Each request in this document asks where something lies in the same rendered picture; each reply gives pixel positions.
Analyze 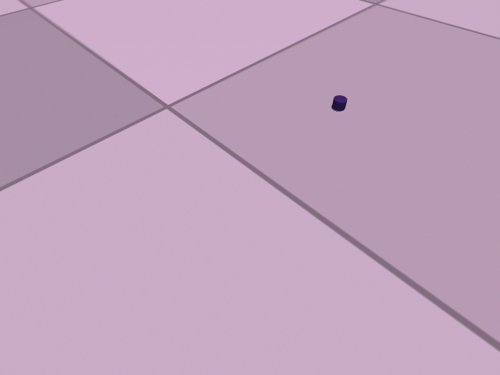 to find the tin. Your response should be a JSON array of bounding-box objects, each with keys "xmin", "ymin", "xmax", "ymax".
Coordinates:
[{"xmin": 332, "ymin": 95, "xmax": 348, "ymax": 111}]

